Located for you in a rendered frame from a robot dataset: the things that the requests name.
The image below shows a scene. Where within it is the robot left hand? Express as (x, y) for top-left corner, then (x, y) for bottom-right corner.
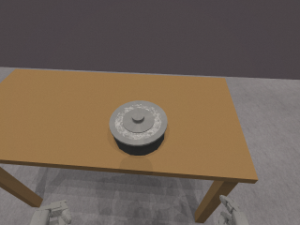
(28, 200), (72, 225)

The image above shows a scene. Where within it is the pot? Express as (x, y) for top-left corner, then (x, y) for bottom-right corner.
(114, 133), (165, 156)

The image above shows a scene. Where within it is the table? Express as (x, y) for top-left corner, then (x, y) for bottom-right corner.
(0, 68), (259, 223)

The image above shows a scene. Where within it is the lid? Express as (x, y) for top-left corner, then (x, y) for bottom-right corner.
(109, 100), (168, 146)

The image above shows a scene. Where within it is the knob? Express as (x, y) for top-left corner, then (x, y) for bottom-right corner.
(132, 111), (144, 123)

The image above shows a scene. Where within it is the robot right hand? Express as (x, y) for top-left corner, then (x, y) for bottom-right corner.
(216, 195), (250, 225)

